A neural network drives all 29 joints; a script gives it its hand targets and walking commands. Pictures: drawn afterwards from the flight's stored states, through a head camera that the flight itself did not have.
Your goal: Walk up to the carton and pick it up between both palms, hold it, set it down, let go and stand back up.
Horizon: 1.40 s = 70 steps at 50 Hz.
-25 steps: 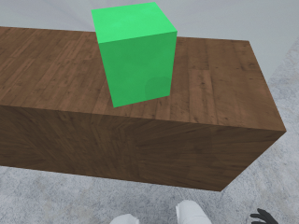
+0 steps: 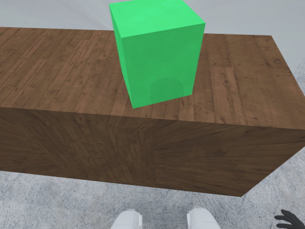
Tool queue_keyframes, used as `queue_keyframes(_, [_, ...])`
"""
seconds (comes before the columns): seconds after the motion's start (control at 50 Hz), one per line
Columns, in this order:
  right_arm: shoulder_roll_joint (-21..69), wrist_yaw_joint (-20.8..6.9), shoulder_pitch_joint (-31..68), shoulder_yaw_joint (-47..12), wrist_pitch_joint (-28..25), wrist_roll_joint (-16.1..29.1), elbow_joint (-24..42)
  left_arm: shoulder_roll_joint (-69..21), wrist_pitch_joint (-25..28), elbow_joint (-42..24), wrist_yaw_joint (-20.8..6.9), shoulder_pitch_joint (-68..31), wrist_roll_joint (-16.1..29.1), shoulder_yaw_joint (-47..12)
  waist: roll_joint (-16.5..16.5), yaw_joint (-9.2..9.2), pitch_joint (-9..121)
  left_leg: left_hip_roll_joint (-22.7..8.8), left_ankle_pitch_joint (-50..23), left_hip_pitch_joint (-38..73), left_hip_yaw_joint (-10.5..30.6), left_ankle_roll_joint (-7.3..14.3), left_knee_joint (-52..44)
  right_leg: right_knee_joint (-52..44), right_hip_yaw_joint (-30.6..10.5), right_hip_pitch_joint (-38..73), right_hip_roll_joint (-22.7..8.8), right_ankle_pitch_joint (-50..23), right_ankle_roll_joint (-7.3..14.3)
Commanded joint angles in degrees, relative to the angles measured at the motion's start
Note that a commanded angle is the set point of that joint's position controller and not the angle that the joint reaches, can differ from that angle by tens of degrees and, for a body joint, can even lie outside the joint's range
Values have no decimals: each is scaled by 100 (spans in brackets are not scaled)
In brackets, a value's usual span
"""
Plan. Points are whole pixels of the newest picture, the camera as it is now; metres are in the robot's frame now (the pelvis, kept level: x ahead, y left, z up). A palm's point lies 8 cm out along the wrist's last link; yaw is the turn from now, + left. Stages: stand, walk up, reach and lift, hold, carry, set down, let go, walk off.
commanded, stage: walk up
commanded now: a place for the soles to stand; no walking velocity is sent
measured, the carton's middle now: (153, 53) +0.60 +0.00 +0.12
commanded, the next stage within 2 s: none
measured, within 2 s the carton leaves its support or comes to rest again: neither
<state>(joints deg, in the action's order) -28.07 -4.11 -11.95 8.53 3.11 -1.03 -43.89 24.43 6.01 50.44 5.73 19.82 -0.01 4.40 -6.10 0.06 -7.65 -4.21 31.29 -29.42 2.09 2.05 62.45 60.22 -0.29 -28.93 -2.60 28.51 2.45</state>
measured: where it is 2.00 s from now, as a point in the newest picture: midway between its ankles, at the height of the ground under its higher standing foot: outside the picture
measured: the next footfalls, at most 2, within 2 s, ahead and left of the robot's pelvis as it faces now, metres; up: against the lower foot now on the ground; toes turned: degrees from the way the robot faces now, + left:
right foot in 0.30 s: +0.13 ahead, -0.14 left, +0.00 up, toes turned -5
left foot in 0.60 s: +0.18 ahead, +0.22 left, +0.00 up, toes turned -4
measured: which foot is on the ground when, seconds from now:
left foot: down 0.00-0.32, up 0.34-0.58, down 0.60-1.00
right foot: up 0.00-0.28, down 0.30-0.60, up 0.62-0.96, down 0.98-1.00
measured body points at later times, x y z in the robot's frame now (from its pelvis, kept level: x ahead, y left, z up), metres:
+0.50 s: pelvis +0.05 +0.04 +0.00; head +0.08 +0.01 +0.45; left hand +0.10 +0.39 -0.08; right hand +0.15 -0.30 -0.11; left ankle +0.10 +0.16 -0.64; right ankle +0.09 -0.13 -0.67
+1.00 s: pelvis +0.08 +0.09 +0.00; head +0.11 +0.06 +0.45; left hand +0.18 +0.43 -0.08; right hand +0.14 -0.24 -0.12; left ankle +0.12 +0.18 -0.67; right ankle +0.14 -0.06 -0.67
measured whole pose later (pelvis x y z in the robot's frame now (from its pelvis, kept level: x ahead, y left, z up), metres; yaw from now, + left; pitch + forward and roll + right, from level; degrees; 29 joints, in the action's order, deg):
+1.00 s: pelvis +0.08 +0.09 +0.00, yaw -6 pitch -4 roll -1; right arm -23.5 -3.3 -13.5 6.1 1.2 -1.0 -44.7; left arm 24.9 6.5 52.3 5.5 15.6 0.0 4.0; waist -4.2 0.0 -7.9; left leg -2.8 30.4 -27.6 -4.0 2.8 62.0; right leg 57.0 0.2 -29.8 -2.0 25.2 2.2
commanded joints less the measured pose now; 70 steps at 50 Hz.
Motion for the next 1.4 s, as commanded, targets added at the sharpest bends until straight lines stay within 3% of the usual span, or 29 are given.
queue_keyframes(0.0, [-1794, 102, -812, 471, -272, -199, 194, 1317, 86, -778, 199, -1131, -188, 222, -1072, 971, -425, -1434, 2209, 1067, 4557, 448, -5379, 2348, -746, -3154, 713, 618, 109])
queue_keyframes(0.04, [-1509, 156, -217, 362, -338, -203, 378, 1662, 155, -264, 73, -302, -97, 314, -164, 469, 143, -1215, 1254, 1622, 3430, 392, -4461, 1898, -247, -2521, 177, -43, 18])
queue_keyframes(0.22, [-1215, 181, -620, 277, -349, -189, 432, 1367, 225, -271, -10, -77, -51, 284, -299, 421, 529, -1154, -2310, 1887, 2064, 1159, -3002, -220, 439, -1226, 103, 417, 22])
queue_keyframes(0.26, [-1042, 144, -5, 186, -287, -129, 656, 1277, 334, 40, -4, 803, -74, 342, 54, -187, 937, -935, -2680, 643, 1187, 1104, -1922, -1591, 706, 937, 309, -607, 161])
queue_keyframes(0.28, [-747, 129, 486, 68, -285, -102, 845, 1549, 347, 342, 60, 1752, -130, 487, 530, -760, 1318, -505, -3034, -665, 483, 711, -556, -2090, 123, 2716, 242, -625, 349])
queue_keyframes(0.3, [-256, 135, 411, -90, -314, -70, 1075, 2149, 350, 329, 125, 2259, -216, 667, 2005, -925, 1580, 116, -1815, -1929, -87, 155, 1292, -2824, -2859, 3580, -1290, -601, 895])
queue_keyframes(0.32, [-652, 171, 746, -22, -236, -102, 1179, 2579, 258, 106, 163, 1893, -81, 686, 1767, -788, 1524, 324, 350, -2694, 206, -8, 1757, -3675, -5144, 3327, -2261, -14, 1622])
queue_keyframes(0.34, [-1052, 205, 938, 97, -164, -198, 1013, 2561, 217, -30, 166, 1327, -57, 632, 1061, -586, 900, -94, 511, -2878, 635, -117, 1861, -3630, -5156, 2876, -2446, 179, 1893])
queue_keyframes(0.42, [-980, 72, 306, 232, -103, -305, 662, 2293, 198, -228, 205, 708, -147, 564, 1093, -187, 709, -369, 188, -1863, 403, -100, 1234, -2843, -3328, 1590, -1767, -524, 1534])
queue_keyframes(0.52, [-986, -17, 115, 293, -121, -216, 651, 2461, 179, -395, 192, -5, -268, 596, 1737, 109, 801, -388, -50, -518, 135, -1, 87, -2544, -2711, 342, -1701, -204, 1454])
queue_keyframes(0.56, [-1042, -14, -1262, 423, -194, -282, 97, 2026, 82, -518, 178, -759, -317, 466, 979, 1004, 1049, -30, -377, 1892, -21, 154, -1217, -994, -1490, -1342, -1040, -245, 898])
queue_keyframes(0.58, [-1265, 32, -2025, 485, -221, -382, -200, 1325, 28, -525, 178, -776, -335, 248, -435, 1397, 894, -33, 688, 2437, 709, 153, -2382, 1196, -400, -2246, -65, -332, 481])
queue_keyframes(0.6, [-1642, 110, -1643, 451, -283, -280, 16, 849, 36, -788, 249, -1126, -204, 98, -2209, 1335, 261, -1032, 1053, 1718, 3275, 125, -4472, 2352, -75, -3383, 867, 1023, 185])
queue_keyframes(0.62, [-1792, 137, -1000, 459, -290, -152, 196, 1306, 73, -708, 262, -1104, -146, 196, -1272, 1103, 112, -1321, 1447, 1433, 4412, 211, -5147, 2672, -692, -3140, 684, 918, 170])
queue_keyframes(0.66, [-1514, 239, -422, 326, -373, -143, 301, 1639, 95, -218, 124, -486, -92, 275, -18, 536, 232, -1194, 552, 1610, 3529, 272, -4334, 2356, -403, -2669, 156, -1, 20])
queue_keyframes(0.72, [-1253, 271, -435, 240, -416, -166, 290, 1556, 27, 21, -20, -70, -87, 320, -244, 367, 423, -886, -200, 1687, 2616, 413, -3886, 1578, 3, -1945, -85, -195, -99])
queue_keyframes(0.88, [-1196, 291, -611, 189, -420, -167, 299, 1337, 128, -181, -27, -287, -61, 264, -222, 410, 689, -1193, -2639, 1948, 2071, 1103, -3002, -51, 344, -1244, 3, 419, -62])
queue_keyframes(0.92, [-1098, 253, -54, 117, -337, -79, 468, 1260, 214, 71, -12, 288, -91, 301, 223, -74, 954, -1041, -2400, 632, 1395, 1146, -2364, -1309, 662, 718, 215, -745, 76])
queue_keyframes(0.94, [-800, 242, 328, 8, -304, -56, 615, 1369, 235, 253, 10, 828, -170, 378, 626, -408, 1140, -813, -2327, -421, 885, 871, -1482, -1637, 475, 2004, 317, -737, 219])
queue_keyframes(0.96, [-442, 255, 382, -99, -303, -53, 702, 1658, 242, 341, 71, 1417, -251, 502, 1359, -776, 1389, -259, -2240, -1456, 247, 420, 143, -2264, -1175, 2867, -383, -150, 591])
queue_keyframes(0.98, [-351, 273, 544, -133, -269, -67, 892, 2306, 184, 202, 91, 1371, -212, 625, 2209, -731, 1305, 373, 261, -2476, -213, 38, 1111, -3577, -4349, 2722, -1979, 339, 1368])
queue_keyframes(1.0, [-876, 329, 844, -23, -170, -153, 842, 2463, 110, 11, 84, 819, -118, 569, 1480, -614, 795, 70, 725, -2439, 399, -111, 1482, -4040, -5128, 1954, -2447, 926, 1785])
queue_keyframes(1.16, [-941, 150, -766, 186, -247, -116, -51, 2124, -29, -402, -69, -926, -307, 487, 1623, 470, 745, 15, -386, 906, -143, 58, -936, -2683, -2327, -693, -1318, 1176, 1077])
queue_keyframes(1.18, [-925, 187, -1540, 238, -294, -168, -364, 1764, -92, -443, -79, -1150, -310, 368, 1067, 866, 951, 268, -47, 1922, -18, 158, -1733, -1523, -1559, -1304, -914, 1086, 745])
queue_keyframes(1.2, [-1328, 256, -1960, 289, -337, -293, -499, 1076, -160, -488, -56, -1197, -247, 181, -928, 1088, 632, -435, 1806, 1936, 1900, 340, -3601, 673, -331, -2296, 119, 1079, 290])
queue_keyframes(1.22, [-1499, 301, -1136, 203, -400, -199, -250, 960, -127, -688, -10, -1572, -171, 92, -1228, 908, -136, -1198, 1701, 1110, 4025, 387, -4876, 1236, -364, -2759, 597, 731, 55])
queue_keyframes(1.24, [-1565, 335, -549, 206, -428, -165, -102, 1344, -97, -528, -7, -1412, -136, 184, -161, 686, -80, -1309, 1252, 1058, 4158, 476, -4786, 1205, -715, -2365, 351, 327, 20])
queue_keyframes(1.28, [-1381, 386, -197, 119, -493, -143, -64, 1455, -62, -104, -81, -642, -95, 221, -43, 282, 458, -1149, 68, 1615, 3269, 576, -3995, 810, -237, -1864, 37, 150, -87])
queue_keyframes(1.38, [-1194, 333, 0, 61, -451, -111, 31, 1290, 64, -16, -103, -296, -55, 242, -28, 20, 845, -946, -2536, 1106, 2029, 950, -2733, -841, 322, -136, 102, -148, 30])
